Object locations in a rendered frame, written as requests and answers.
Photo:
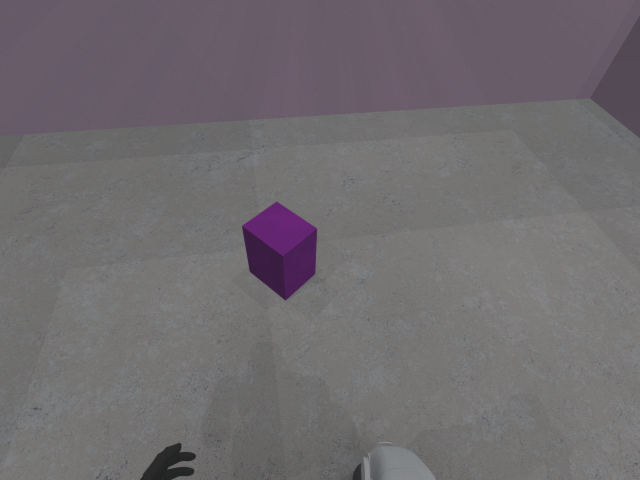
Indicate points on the robot right thigh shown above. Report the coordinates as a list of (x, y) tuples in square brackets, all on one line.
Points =
[(394, 463)]

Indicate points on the carton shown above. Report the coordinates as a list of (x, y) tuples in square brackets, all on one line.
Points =
[(281, 249)]

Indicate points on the robot right shin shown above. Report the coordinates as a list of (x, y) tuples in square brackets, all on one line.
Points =
[(382, 444)]

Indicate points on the left robot hand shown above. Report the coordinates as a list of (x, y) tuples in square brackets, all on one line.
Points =
[(168, 457)]

